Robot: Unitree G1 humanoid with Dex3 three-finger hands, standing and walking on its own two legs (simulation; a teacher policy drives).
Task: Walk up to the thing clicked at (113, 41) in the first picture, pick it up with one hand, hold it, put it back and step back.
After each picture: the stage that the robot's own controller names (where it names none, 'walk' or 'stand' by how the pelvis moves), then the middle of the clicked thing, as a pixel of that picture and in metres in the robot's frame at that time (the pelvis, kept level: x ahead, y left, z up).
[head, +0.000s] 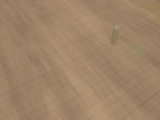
stand; (114, 35) +1.48 -0.42 -0.66
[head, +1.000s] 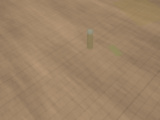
walk; (90, 39) +1.41 -0.02 -0.63
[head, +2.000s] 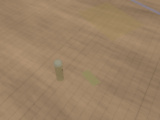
walk; (59, 71) +0.91 +0.24 -0.64
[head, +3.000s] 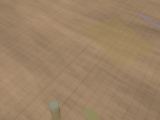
walk; (55, 111) +0.52 +0.20 -0.63
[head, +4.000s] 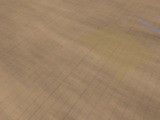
walk; out of the picture +0.39 +0.21 -0.65
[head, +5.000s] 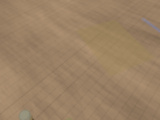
stand; out of the picture +0.43 +0.35 -0.63
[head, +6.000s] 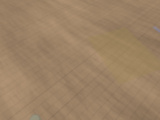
stand; out of the picture +0.44 +0.32 -0.66
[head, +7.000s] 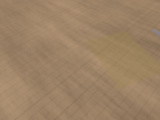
stand; out of the picture +0.40 +0.32 -0.66
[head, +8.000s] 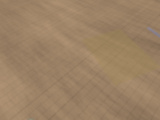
stand; out of the picture +0.42 +0.34 -0.66
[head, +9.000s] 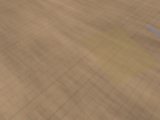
stand; out of the picture +0.41 +0.35 -0.66
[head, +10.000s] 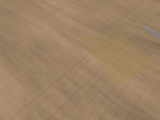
stand; out of the picture +0.41 +0.35 -0.66
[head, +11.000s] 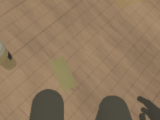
go down; (3, 56) +0.45 +0.38 -0.35
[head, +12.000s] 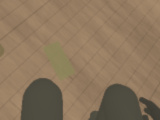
go down; out of the picture +0.45 +0.41 -0.25
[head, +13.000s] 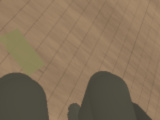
close in; out of the picture +0.42 +0.44 -0.17
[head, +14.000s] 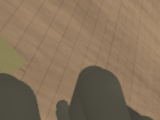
close; out of the picture +0.41 +0.45 -0.15
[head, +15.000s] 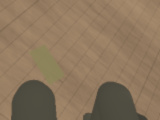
lift; out of the picture +0.35 +0.34 -0.04
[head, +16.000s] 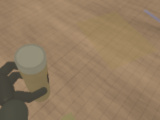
hold; (36, 78) +0.34 +0.15 +0.07
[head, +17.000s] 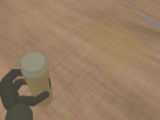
hold; (39, 83) +0.34 +0.15 +0.04
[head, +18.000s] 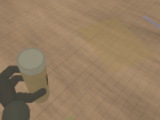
hold; (36, 80) +0.35 +0.16 +0.05
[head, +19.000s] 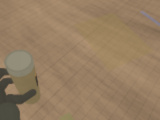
crouch; (26, 81) +0.35 +0.19 +0.03
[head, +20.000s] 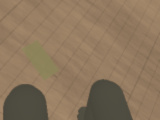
lower; out of the picture +0.44 +0.36 -0.06
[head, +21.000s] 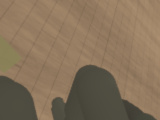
lower; out of the picture +0.41 +0.42 -0.15
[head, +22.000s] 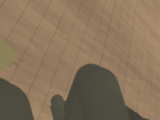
lower; out of the picture +0.41 +0.42 -0.16
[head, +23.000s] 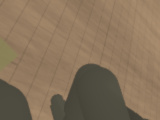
lower; out of the picture +0.41 +0.42 -0.16
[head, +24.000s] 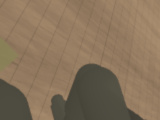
lower; out of the picture +0.41 +0.42 -0.15
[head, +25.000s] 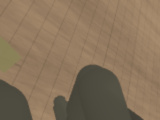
loosen; out of the picture +0.43 +0.42 -0.16
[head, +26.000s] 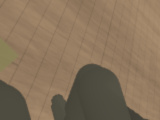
withdraw; out of the picture +0.42 +0.43 -0.17
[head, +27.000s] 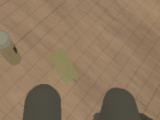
walk; (8, 50) +0.48 +0.35 -0.29
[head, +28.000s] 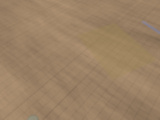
stand; out of the picture +0.43 +0.30 -0.60
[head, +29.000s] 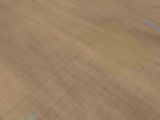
stand; out of the picture +0.44 +0.31 -0.60
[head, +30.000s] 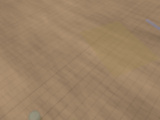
stand; out of the picture +0.44 +0.30 -0.60
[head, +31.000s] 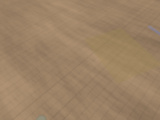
stand; out of the picture +0.45 +0.29 -0.66
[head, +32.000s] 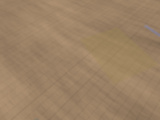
stand; out of the picture +0.42 +0.31 -0.66
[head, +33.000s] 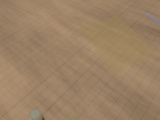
walk; (39, 119) +0.43 +0.31 -0.65
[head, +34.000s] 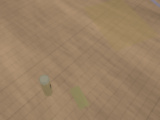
walk; (46, 86) +0.61 +0.25 -0.63
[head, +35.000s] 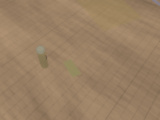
walk; (42, 57) +0.91 +0.34 -0.63
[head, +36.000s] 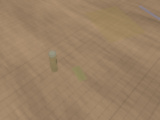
stand; (53, 61) +1.05 +0.27 -0.64
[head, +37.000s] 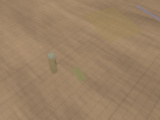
stand; (52, 63) +1.07 +0.29 -0.66
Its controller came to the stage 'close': yes
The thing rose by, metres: 0.70
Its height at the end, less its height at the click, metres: +0.00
